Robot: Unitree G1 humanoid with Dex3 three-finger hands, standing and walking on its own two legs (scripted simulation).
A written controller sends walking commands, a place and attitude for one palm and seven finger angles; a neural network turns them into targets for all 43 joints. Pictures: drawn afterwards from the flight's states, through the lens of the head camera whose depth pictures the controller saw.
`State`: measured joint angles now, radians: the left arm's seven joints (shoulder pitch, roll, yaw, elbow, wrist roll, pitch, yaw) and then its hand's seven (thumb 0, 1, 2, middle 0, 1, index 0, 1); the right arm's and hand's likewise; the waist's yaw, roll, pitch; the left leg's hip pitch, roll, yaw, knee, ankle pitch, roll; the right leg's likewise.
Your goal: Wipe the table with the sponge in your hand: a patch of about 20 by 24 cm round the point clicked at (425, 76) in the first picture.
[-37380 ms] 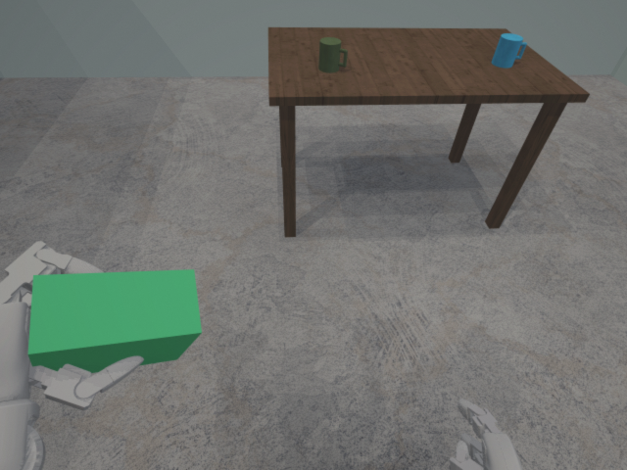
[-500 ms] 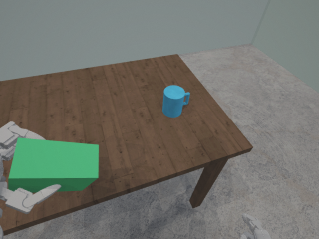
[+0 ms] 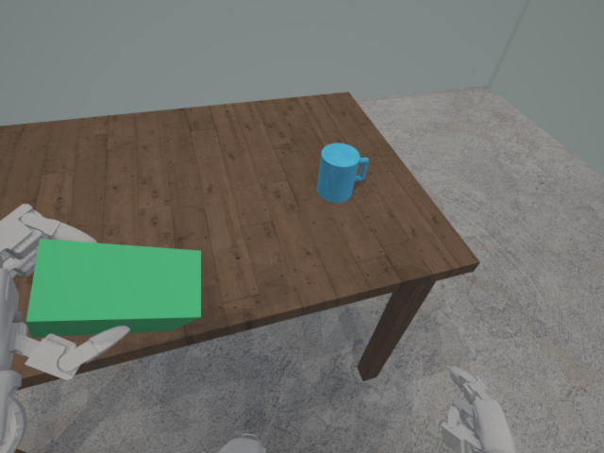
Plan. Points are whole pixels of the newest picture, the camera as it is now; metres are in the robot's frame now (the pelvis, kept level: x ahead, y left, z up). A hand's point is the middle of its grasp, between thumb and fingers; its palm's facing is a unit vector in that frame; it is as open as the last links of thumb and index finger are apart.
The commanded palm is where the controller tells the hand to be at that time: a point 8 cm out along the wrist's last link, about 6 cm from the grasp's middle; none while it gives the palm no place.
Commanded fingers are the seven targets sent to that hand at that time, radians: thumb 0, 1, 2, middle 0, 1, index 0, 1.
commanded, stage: step back with the hand held close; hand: left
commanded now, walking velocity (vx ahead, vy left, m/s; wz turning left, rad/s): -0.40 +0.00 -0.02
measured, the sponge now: (141, 293) +0.24 +0.19 +0.15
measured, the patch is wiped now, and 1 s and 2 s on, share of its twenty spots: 1.00 1.00 1.00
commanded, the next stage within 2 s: stop stepping back and stand still in 0.56 s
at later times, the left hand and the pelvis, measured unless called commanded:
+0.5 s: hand out of the picture +0.12 +0.26 +0.17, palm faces +0.43 -0.83 -0.35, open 10.6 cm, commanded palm +0.05 +0.28 +0.20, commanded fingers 0.00 0.10 1.30 -1.20 -1.60 -1.20 -1.60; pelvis -0.09 +0.00 +0.00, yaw +3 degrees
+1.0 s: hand out of the picture -0.03 +0.16 +0.17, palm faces +0.27 -0.86 -0.43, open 10.6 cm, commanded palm -0.08 +0.21 +0.20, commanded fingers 0.00 0.10 1.30 -1.20 -1.60 -1.20 -1.60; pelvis -0.23 -0.07 +0.01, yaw +1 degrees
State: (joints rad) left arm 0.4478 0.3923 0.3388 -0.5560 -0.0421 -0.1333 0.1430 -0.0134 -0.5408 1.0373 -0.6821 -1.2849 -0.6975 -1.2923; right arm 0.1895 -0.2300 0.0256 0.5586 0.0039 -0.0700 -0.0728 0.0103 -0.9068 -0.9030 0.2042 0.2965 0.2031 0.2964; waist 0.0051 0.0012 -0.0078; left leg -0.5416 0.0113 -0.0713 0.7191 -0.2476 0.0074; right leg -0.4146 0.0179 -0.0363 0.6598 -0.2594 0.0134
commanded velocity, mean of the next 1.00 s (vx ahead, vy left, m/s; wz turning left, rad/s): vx -0.15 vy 0.06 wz -0.04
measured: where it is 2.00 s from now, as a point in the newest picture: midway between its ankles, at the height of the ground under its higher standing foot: outside the picture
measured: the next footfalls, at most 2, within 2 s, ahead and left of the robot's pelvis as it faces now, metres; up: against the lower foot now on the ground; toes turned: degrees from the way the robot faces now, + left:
left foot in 0.44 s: -0.07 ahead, +0.14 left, +0.00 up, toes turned +6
right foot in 0.76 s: -0.11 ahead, -0.16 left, +0.00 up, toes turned +0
